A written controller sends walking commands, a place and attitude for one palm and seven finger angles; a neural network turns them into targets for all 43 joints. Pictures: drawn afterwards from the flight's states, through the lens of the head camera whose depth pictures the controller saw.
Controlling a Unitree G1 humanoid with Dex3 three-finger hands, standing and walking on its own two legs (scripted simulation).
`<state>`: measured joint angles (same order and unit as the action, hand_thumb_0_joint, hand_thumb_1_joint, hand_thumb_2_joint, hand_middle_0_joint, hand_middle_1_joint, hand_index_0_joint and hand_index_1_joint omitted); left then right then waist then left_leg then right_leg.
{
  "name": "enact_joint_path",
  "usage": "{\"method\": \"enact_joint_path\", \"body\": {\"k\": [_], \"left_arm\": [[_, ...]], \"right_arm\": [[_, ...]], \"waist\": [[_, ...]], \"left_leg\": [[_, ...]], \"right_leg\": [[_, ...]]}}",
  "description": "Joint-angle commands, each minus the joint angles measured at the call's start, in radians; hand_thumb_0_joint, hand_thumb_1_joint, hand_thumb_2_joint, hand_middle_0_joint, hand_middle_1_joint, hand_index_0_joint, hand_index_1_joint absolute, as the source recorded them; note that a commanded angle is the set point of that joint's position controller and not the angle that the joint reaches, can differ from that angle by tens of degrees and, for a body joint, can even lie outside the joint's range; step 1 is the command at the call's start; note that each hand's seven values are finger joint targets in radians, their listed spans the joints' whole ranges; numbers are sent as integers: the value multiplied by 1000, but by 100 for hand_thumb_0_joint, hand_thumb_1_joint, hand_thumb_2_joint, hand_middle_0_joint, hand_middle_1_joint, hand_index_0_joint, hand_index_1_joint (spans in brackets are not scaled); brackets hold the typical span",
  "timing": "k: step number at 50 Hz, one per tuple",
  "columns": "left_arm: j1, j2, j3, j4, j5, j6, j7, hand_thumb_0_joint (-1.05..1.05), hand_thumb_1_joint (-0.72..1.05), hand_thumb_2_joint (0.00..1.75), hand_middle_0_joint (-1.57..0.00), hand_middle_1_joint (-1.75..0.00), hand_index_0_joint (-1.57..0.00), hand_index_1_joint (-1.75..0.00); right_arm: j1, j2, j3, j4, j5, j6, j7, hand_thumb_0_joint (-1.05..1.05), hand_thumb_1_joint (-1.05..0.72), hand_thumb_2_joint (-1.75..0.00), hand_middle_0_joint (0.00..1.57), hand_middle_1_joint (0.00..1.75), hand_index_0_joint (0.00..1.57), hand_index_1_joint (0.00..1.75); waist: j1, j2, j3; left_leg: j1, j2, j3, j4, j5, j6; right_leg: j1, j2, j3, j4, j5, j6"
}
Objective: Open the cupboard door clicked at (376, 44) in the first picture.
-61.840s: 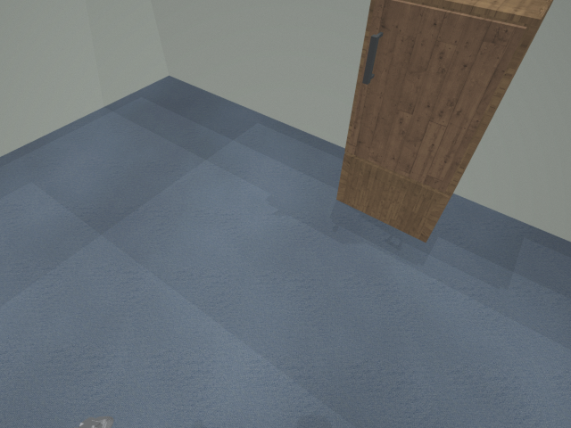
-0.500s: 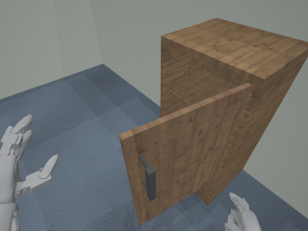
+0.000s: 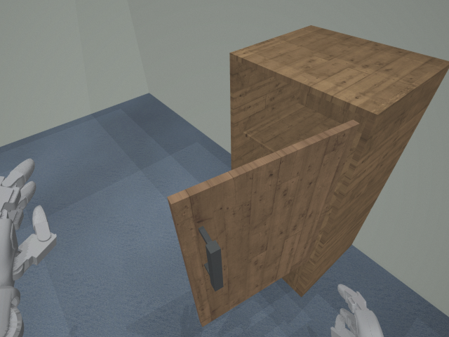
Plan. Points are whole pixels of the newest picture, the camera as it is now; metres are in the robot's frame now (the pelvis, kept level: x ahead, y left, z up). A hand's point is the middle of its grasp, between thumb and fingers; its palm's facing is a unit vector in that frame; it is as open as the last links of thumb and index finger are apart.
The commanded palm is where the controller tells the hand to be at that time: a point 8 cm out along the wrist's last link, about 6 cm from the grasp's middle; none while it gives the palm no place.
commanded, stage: step back with the hand held close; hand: left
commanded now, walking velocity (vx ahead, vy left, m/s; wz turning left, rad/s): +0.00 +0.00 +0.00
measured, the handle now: (210, 259) +0.27 +0.07 -0.02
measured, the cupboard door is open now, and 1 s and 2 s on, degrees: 80 80 80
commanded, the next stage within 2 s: stop stepping back and stand still in 1.40 s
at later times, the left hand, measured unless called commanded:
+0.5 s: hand (34, 258) +0.16 +0.27 +0.16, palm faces +0.39 -0.78 -0.49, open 7.4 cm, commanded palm +0.10 +0.31 +0.18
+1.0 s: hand out of the picture +0.07 +0.28 +0.16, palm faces +0.50 -0.73 -0.46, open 7.4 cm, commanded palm +0.01 +0.31 +0.18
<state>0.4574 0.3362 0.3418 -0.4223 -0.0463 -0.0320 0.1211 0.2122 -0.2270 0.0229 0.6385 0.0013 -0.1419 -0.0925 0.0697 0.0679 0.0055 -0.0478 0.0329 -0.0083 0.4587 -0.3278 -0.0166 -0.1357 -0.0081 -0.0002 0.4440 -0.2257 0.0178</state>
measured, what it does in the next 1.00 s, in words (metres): shifts its weight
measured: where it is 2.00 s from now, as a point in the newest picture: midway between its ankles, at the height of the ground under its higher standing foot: outside the picture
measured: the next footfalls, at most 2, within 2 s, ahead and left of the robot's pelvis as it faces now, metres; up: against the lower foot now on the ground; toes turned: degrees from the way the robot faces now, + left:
right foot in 1.66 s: -0.31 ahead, -0.12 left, +0.00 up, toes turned -6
left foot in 1.76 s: -0.21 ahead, +0.08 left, +0.00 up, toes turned -6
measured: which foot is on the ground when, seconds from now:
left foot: down 0.00-1.00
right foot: down 0.00-1.00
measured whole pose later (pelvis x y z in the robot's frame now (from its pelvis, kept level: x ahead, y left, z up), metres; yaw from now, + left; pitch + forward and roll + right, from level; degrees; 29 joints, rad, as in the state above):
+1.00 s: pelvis -0.12 +0.01 -0.02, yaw +2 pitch -1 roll +0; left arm 0.50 0.39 0.43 -0.49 0.01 -0.22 0.17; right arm 0.24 -0.23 -0.01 0.61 -0.01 -0.08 -0.09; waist 0.00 -0.01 0.01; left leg -0.42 0.01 0.01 0.69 -0.32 0.02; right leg -0.45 -0.01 0.07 0.56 -0.10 0.04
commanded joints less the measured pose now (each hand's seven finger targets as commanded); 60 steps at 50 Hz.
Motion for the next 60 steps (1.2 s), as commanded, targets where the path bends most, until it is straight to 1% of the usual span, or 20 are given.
{"method": "enact_joint_path", "body": {"k": [1,4,5,7,10,17,18,28,33,40,43,45,47,50,53,54,56,58,59,60], "left_arm": [[-107,177,101,-184,-2,-65,16,0,90,90,-20,-30,-20,-30],[-165,174,85,-213,2,-71,15,0,90,90,-20,-30,-20,-30],[-245,291,214,-234,4,-123,24,0,90,90,-20,-30,-20,-30],[-70,194,140,-121,6,-134,10,0,90,90,-20,-30,-20,-30],[-22,199,138,-154,13,-156,11,0,90,90,-20,-30,-20,-30],[45,243,181,-221,14,-160,30,0,90,90,-20,-30,-20,-30],[41,266,202,-241,16,-165,35,0,90,90,-20,-30,-20,-30],[20,246,191,-228,37,-188,52,0,90,90,-20,-30,-20,-30],[-31,250,191,-249,55,-216,60,0,90,90,-20,-30,-20,-30],[-22,241,204,-245,66,-241,66,0,90,90,-20,-30,-20,-30],[-9,274,239,-240,64,-250,69,0,90,90,-20,-30,-20,-30],[-24,251,208,-260,54,-249,68,0,90,90,-20,-30,-20,-30],[-34,255,205,-264,47,-248,71,0,90,90,-20,-30,-20,-30],[-31,248,208,-272,50,-253,76,0,90,90,-20,-30,-20,-30],[-4,271,257,-292,61,-259,80,0,90,90,-20,-30,-20,-30],[13,261,259,-302,59,-258,75,0,90,90,-20,-30,-20,-30],[24,258,272,-276,79,-266,61,0,90,90,-20,-30,-20,-30],[61,301,297,-257,70,-271,57,0,90,90,-20,-30,-20,-30],[51,282,260,-290,42,-262,58,0,90,90,-20,-30,-20,-30],[28,297,251,-308,34,-243,63,0,90,90,-20,-30,-20,-30]], "right_arm": [[-147,-100,-36,-165,3,-54,-11,0,-90,-90,20,30,20,30],[-153,-99,-33,-162,1,-59,-11,0,-90,-90,20,30,20,30],[-121,-115,-33,-196,7,-40,-8,0,-90,-90,20,30,20,30],[-128,-112,-41,-181,0,-6,-6,0,-90,-90,20,30,20,30],[-140,-118,-48,-189,-8,21,-7,0,-90,-90,20,30,20,30],[-142,-116,-64,-230,-1,67,-16,0,-90,-90,20,30,20,30],[-146,-122,-67,-229,-3,69,-19,0,-90,-90,20,30,20,30],[-125,-129,-75,-229,3,56,-22,0,-90,-90,20,30,20,30],[-108,-138,-76,-225,1,33,-24,0,-90,-90,20,30,20,30],[-93,-133,-78,-221,-1,5,-22,0,-90,-90,20,30,20,30],[-84,-131,-86,-207,-8,-4,-19,0,-90,-90,20,30,20,30],[-78,-124,-81,-199,-9,0,-12,0,-90,-90,20,30,20,30],[-77,-123,-79,-189,-10,6,-9,0,-90,-90,20,30,20,30],[-84,-134,-83,-189,-7,8,-14,0,-90,-90,20,30,20,30],[-106,-132,-92,-196,2,-3,-16,0,-90,-90,20,30,20,30],[-109,-127,-96,-204,0,-8,-14,0,-90,-90,20,30,20,30],[-125,-144,-111,-216,1,-18,-7,0,-90,-90,20,30,20,30],[-90,-119,-115,-200,-8,-22,0,0,-90,-90,20,30,20,30],[-84,-86,-107,-185,-9,-18,10,0,-90,-90,20,30,20,30],[-87,-85,-107,-166,-16,-5,21,0,-90,-90,20,30,20,30]], "waist": [[-4,-19,-27],[-10,3,-33],[-52,-40,5],[-60,-101,-36],[-60,-24,-93],[-59,-40,-170],[-55,0,-182],[-63,7,-67],[-70,-3,-30],[-72,27,-44],[-71,-56,-49],[-80,-101,-38],[-86,-107,-46],[-87,-13,-62],[-71,110,-132],[-70,113,-146],[-70,123,-69],[-84,-72,-40],[-86,-211,-99],[-82,-283,-129]], "left_leg": [[-105,-19,41,-87,243,35],[-96,-22,41,-90,236,35],[-157,-10,30,-64,169,49],[-128,-18,25,-35,199,50],[-140,-7,29,-65,296,43],[-197,13,22,-75,406,34],[-218,15,16,-82,400,36],[-518,34,-17,-126,-85,78],[-594,36,-42,-107,-283,91],[-689,57,-74,-96,-373,108],[-614,15,-35,6,-335,90],[-537,-13,-13,68,-281,67],[-476,-17,-14,65,-241,59],[-580,50,-76,-64,-328,89],[-749,166,-163,-176,-343,141],[-761,180,-151,-158,-312,145],[-937,193,-107,-123,-533,157],[-672,49,9,126,-322,76],[-499,-26,55,275,-211,22],[-382,-52,61,398,-170,-1]], "right_leg": [[73,9,-23,-65,153,-26],[72,7,-22,-68,149,-26],[-12,-28,72,-115,193,-24],[-21,-47,74,-117,244,-28],[24,-43,45,-72,340,-22],[86,-26,14,9,441,-5],[107,-30,11,26,446,-5],[108,-17,55,57,185,6],[40,-15,84,26,-42,3],[62,8,102,117,-63,2],[-35,-24,178,24,-107,-20],[-149,-57,212,-43,-167,-38],[-213,-59,195,-64,-190,-36],[-110,-3,123,66,-147,-6],[113,69,46,361,107,21],[136,77,49,398,141,22],[182,83,122,409,1,15],[-113,-29,292,154,189,-52],[-252,-141,398,-3,154,-91],[-357,-219,469,-130,5,-130]]}}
